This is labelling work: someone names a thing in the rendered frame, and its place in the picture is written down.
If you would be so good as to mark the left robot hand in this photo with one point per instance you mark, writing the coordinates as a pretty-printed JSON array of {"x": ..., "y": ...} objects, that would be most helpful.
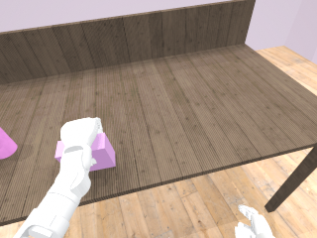
[{"x": 83, "y": 131}]

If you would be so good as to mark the right robot hand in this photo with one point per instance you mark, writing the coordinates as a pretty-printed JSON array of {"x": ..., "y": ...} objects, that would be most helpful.
[{"x": 258, "y": 224}]

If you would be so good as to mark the sponge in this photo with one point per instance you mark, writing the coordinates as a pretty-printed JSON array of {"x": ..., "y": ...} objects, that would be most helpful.
[{"x": 101, "y": 150}]

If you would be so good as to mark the robot left forearm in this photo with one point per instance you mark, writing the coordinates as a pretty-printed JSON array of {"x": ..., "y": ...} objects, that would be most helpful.
[{"x": 51, "y": 218}]

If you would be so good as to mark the table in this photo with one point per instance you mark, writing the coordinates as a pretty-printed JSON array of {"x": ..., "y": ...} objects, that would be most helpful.
[{"x": 178, "y": 92}]

